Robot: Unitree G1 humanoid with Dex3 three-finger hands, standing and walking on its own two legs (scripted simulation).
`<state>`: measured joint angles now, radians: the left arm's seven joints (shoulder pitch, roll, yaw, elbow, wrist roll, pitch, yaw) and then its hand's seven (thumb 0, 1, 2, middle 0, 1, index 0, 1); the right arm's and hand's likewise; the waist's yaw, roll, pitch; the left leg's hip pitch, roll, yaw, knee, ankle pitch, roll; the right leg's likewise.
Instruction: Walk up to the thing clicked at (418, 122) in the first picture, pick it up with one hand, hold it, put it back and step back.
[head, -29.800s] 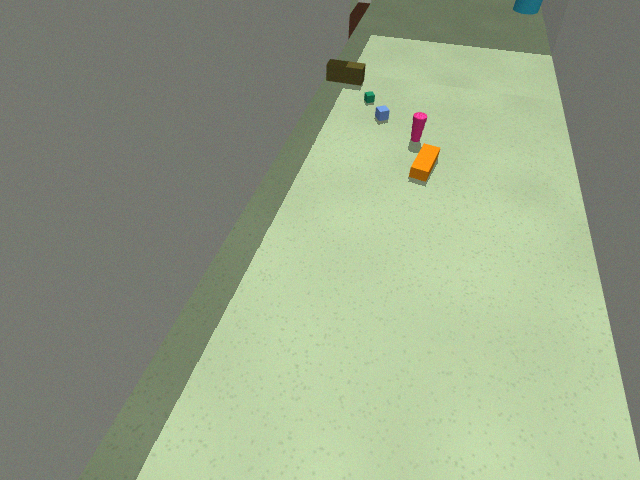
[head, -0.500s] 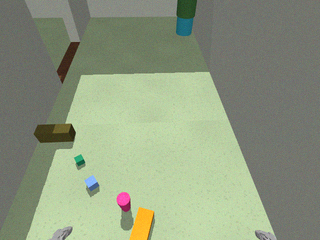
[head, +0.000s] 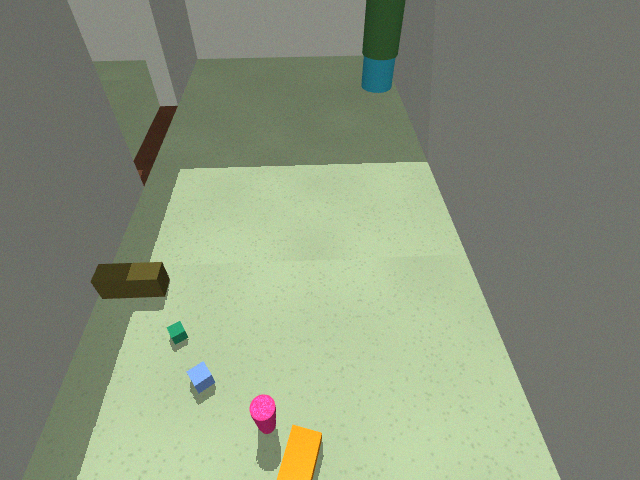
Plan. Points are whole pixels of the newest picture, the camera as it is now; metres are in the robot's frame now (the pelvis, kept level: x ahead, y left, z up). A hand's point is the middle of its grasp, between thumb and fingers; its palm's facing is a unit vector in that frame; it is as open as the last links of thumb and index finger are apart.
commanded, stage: stand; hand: left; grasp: from the side
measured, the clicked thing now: (265, 416) +0.45 +0.17 -0.70
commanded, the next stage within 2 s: step back in 1.44 s
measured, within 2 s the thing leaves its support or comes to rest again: neither
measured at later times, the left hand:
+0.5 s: hand out of the picture +0.04 +0.23 -0.16, palm faces -0.02 -0.94 -0.34, open 7.4 cm
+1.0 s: hand out of the picture +0.11 +0.22 -0.15, palm faces -0.01 -0.94 -0.34, open 7.4 cm
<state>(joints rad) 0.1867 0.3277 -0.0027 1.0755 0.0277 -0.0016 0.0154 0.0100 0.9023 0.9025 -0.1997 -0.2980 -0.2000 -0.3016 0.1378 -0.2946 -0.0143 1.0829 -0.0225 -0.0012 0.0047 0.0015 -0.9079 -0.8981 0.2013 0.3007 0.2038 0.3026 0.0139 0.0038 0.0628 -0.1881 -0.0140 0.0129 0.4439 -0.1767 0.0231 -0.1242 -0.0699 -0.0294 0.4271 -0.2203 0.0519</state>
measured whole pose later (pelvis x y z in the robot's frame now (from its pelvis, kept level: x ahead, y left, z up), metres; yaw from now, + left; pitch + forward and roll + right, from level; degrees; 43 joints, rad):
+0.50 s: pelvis +0.00 -0.02 +0.00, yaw +0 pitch -4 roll +0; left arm 0.16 0.33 0.00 1.15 0.02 -0.01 0.01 0.01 0.90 0.90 -0.20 -0.30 -0.20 -0.30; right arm 0.13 -0.33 -0.02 1.15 -0.02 0.01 0.01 0.00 -0.91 -0.90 0.20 0.30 0.20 0.30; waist 0.00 0.02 0.06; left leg -0.17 0.01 0.00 0.38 -0.14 0.00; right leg -0.12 -0.05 -0.04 0.39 -0.20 0.03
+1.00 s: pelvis +0.03 -0.02 +0.01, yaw +0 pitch -3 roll +0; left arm 0.10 0.33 0.01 1.14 0.01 -0.01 0.01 0.01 0.90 0.90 -0.20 -0.30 -0.20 -0.30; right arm 0.10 -0.33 0.00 1.15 -0.01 -0.01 0.00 0.00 -0.91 -0.90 0.20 0.30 0.20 0.30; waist 0.00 0.01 0.06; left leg -0.13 0.02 0.00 0.34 -0.16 -0.01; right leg -0.07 -0.04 -0.04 0.33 -0.21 0.02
